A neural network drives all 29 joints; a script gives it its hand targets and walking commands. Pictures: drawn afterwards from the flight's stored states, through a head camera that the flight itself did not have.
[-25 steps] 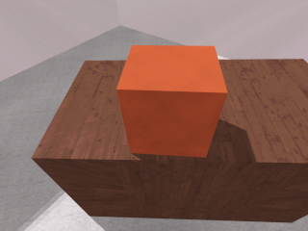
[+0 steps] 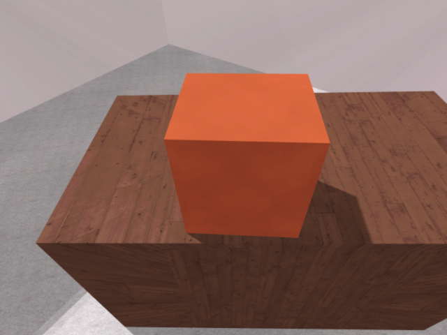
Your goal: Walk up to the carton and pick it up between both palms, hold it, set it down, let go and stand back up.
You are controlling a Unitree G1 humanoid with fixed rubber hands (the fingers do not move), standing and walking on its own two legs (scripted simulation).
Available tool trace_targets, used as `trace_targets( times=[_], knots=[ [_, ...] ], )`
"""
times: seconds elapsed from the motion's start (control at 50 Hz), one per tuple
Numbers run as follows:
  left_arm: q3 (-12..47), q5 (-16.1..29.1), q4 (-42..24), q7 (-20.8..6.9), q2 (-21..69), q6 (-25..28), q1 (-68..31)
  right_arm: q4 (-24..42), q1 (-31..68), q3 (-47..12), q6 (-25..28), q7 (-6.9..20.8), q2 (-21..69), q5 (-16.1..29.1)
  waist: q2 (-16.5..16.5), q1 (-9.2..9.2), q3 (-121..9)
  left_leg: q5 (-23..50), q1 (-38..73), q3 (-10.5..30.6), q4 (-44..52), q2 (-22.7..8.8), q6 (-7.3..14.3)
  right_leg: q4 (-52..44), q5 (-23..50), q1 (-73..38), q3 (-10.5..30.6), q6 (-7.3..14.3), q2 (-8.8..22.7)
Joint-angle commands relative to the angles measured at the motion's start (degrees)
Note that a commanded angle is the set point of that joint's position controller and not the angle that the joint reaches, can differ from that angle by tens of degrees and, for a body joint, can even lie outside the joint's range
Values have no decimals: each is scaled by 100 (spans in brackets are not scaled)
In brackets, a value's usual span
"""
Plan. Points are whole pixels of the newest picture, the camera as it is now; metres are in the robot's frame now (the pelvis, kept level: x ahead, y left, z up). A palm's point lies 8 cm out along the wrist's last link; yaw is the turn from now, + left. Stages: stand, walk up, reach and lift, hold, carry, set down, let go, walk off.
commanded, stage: walk up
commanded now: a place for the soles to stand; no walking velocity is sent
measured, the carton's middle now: (243, 157) +0.46 -0.01 +0.07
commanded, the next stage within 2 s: none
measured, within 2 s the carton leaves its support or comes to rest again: neither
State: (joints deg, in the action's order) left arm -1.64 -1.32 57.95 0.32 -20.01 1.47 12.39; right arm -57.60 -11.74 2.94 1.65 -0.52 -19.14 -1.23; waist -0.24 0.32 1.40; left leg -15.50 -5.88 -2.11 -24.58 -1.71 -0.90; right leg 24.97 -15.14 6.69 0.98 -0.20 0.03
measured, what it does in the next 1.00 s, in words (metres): steps on the spot: left foot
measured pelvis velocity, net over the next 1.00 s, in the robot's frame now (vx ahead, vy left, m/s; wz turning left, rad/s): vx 0.06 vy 0.02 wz -0.04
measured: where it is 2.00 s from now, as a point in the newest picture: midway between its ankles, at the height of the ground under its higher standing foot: outside the picture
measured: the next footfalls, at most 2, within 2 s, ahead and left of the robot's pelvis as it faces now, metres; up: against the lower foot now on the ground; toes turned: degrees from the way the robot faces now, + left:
left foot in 0.78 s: +0.11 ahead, +0.15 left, +0.00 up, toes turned -5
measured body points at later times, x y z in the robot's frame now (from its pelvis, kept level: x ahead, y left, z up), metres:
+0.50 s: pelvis +0.04 +0.01 -0.02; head +0.06 +0.01 +0.43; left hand +0.15 +0.32 -0.13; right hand +0.12 -0.30 -0.13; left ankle -0.02 +0.13 -0.74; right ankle +0.00 -0.11 -0.73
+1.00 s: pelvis +0.06 +0.02 -0.01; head +0.10 +0.03 +0.44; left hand +0.20 +0.33 -0.13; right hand +0.17 -0.30 -0.11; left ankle +0.07 +0.15 -0.74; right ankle +0.04 -0.11 -0.74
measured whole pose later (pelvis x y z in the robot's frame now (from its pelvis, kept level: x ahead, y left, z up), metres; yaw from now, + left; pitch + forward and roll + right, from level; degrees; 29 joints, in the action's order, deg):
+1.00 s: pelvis +0.06 +0.02 -0.01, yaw -2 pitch -4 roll +0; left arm -0.5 0.8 50.2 0.7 -24.3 -1.3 5.5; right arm -49.4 -6.0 1.7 -0.7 -1.1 -21.1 1.8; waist -2.0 0.1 9.7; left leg -17.4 -11.0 2.2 -32.9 -0.9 -1.4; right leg 31.5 -18.8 8.1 -1.4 -0.5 0.8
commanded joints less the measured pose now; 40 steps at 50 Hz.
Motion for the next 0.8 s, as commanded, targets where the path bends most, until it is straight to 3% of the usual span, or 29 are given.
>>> trace_targets(
  times=[0.0, 0.02, 0.04, 0.12, 0.14, 0.22, 0.3, 0.34, 0.36, 0.38, 0.4, 0.42, 0.44, 0.46, 0.48, 0.5, 0.52, 0.54, 0.56, 0.58, 0.6, 0.62, 0.64, 0.66, 0.7, 0.72, 0.74, 0.76, 0.78],
  knots=[
    [-200, 9, -557, 55, -987, 137, -321, 379, 97, 261, 122, -47, -1303, 27, 284, -12, 254, 1092, 27, 780, 587, -757, 578, -53, 1102, 537, 259, 302, 479],
    [-185, -9, -564, 62, -1029, 119, -244, 396, 59, 264, 120, -49, -1293, 58, 251, 2, 126, 1255, 125, 783, 544, -852, 641, 47, 1188, 557, 313, 290, 486],
    [-193, -18, -556, 75, -994, 117, -137, 448, 106, 274, 102, -40, -1264, 78, 434, 40, 152, 1166, 44, 654, 503, -817, 615, 7, 1051, 459, 283, 301, 463],
    [-216, 7, -602, 125, -1113, 117, -55, 610, 129, 312, 47, -45, -1241, 89, 220, 14, 15, 1419, -101, 336, 62, -602, 556, 106, 1877, 125, 473, 456, 547],
    [-223, 14, -602, 133, -1167, 106, -38, 637, 172, 293, 33, -54, -1219, 100, -13, 17, -17, 1435, -79, 253, -24, -571, 499, 82, 2110, 117, 536, 464, 597],
    [-270, 52, -619, 178, -1285, 86, 134, 752, 180, 302, -8, -66, -1158, 48, -44, 88, -85, 1649, -354, 46, -503, -427, 346, 233, 2985, -337, 784, 647, 812],
    [-284, 46, -764, 200, -1381, 29, -46, 840, 174, 314, -65, -68, -1113, 28, -380, 3, 4, 1505, -206, 127, -662, -397, 411, 375, 2815, 6, 907, 725, 883],
    [-244, 69, -840, 212, -1261, 12, -148, 859, 74, 367, -79, -65, -1267, 17, 58, -84, -92, 2040, 273, 137, -577, -512, 474, 709, 2875, 369, 682, 597, 659],
    [-232, 47, -920, 216, -1222, 2, -267, 817, -85, 404, -89, -73, -1326, 28, 106, -151, -9, 2446, 449, 217, -506, -602, 577, 1106, 2806, 656, 422, 482, 504],
    [-222, 19, -1016, 223, -1135, -15, -380, 812, -272, 450, -96, -65, -1433, 52, 353, -274, -66, 2946, 876, 460, -349, -845, 750, 1506, 2224, 1105, 190, 345, 281],
    [-209, 12, -1069, 231, -1059, -43, -519, 815, -409, 483, -121, -83, -1480, 42, 578, -420, 8, 3450, 1055, 870, -182, -1292, 1140, 2136, 1013, 1515, -146, 233, 23],
    [-189, -56, -1167, 265, -920, -74, -610, 871, -461, 453, -130, -93, -1411, 19, 1075, -455, 214, 3997, 1210, 1373, 23, -1821, 1492, 2336, -1284, 2196, -255, 186, -105],
    [-214, -54, -1319, 289, -908, -69, -823, 895, -649, 461, -132, -97, -1420, -67, 1030, -540, 524, 4278, 1233, 1701, 259, -2130, 1774, 2241, -2094, 2628, 1, 190, 74],
    [-185, -29, -1408, 298, -982, -30, -849, 1014, -619, 449, -136, -78, -1424, -71, 934, -511, 638, 4213, 1134, 1575, 195, -2091, 1728, 2047, -1925, 2670, 109, 242, 172],
    [-159, -27, -1335, 255, -927, 11, -623, 1133, -405, 457, -157, -89, -1507, -96, 865, -386, 520, 4041, 946, 1219, 81, -1947, 1603, 1676, -1699, 2242, 59, 273, 285],
    [-167, -39, -1250, 231, -913, 78, -278, 1195, -131, 452, -206, -73, -1482, -92, 760, -190, 473, 3548, 639, 859, -306, -1682, 1362, 785, -926, 1677, 26, 247, 296],
    [-168, -45, -1062, 230, -912, 167, 265, 1333, 381, 399, -249, -39, -1360, -49, 530, 222, 259, 2853, -162, 244, -843, -1176, 865, -339, 879, 342, 49, 237, 330],
    [-388, -36, -945, 245, -1491, 163, 535, 1465, 559, 273, -194, -2, -1093, 58, -266, 405, -140, 1924, -1070, -230, -2008, -457, 311, -215, 3022, -893, 1093, 415, 944],
    [-438, 15, -944, 294, -1827, 129, 602, 1427, 464, 152, -218, -8, -804, 115, -1059, 412, -429, -1307, -1639, -55, -2914, 226, 37, -291, 4921, -1216, 2344, 991, 1954],
    [-422, 28, -1008, 285, -1819, 96, 681, 1382, 418, 242, -320, -107, -1114, 118, -586, 487, -481, -2382, -1310, 598, -3051, 43, 143, -268, 4274, -629, 2728, 1780, 2295],
    [-414, -8, -1187, 264, -1692, 95, 435, 1438, 515, 250, -355, -136, -1230, 122, -382, 403, -73, -2410, -1339, 730, -3220, 11, 181, -213, 3998, -195, 2532, 2005, 2275],
    [-376, -20, -1262, 279, -1572, 77, 163, 1382, 459, 247, -345, -124, -1153, 137, -506, 353, 285, -2273, -1593, 853, -3102, -93, 194, -120, 3883, -224, 1965, 1855, 2107],
    [-362, -22, -1385, 309, -1513, 39, -123, 1323, 255, 215, -296, -113, -1022, 179, -702, 235, 376, -2317, -1786, 966, -2898, -138, 151, 57, 4320, -416, 1533, 1783, 2018],
    [-320, 25, -1418, 317, -1484, -10, -225, 1202, 12, 202, -252, -118, -1110, 188, -668, 158, 239, -2175, -1694, 1008, -2633, -95, 69, 145, 4738, -584, 1234, 1681, 1961],
    [-274, 41, -1564, 264, -1411, -65, -376, 1147, -129, 151, -210, -150, -1176, 139, -984, 113, -141, -1585, -1361, 765, -1834, -186, 30, 327, 5059, -713, 1068, 1434, 1892],
    [-214, 44, -1604, 239, -1403, -94, -565, 1054, -259, 146, -191, -156, -1183, 134, -869, 5, -336, -1037, -741, 604, -1212, -211, 29, 474, 4886, -431, 787, 1211, 1757],
    [-185, 109, -1662, 213, -1436, -140, -810, 957, -412, 151, -176, -164, -1204, 137, -940, -164, -307, -101, -210, 466, -303, -167, 55, 689, 4369, -66, 519, 887, 1514],
    [-149, 151, -1681, 180, -1435, -160, -899, 885, -424, 213, -160, -168, -1329, 133, -590, -247, -441, 1559, 432, 538, 187, -224, 111, 934, 3544, 352, 274, 536, 1278],
    [-128, 184, -1694, 144, -1305, -167, -868, 953, -172, 359, -132, -188, -1754, 90, 81, -140, -470, 3058, 522, 1441, 244, -770, 371, 1502, 2405, 636, -95, 98, 775]
  ],
)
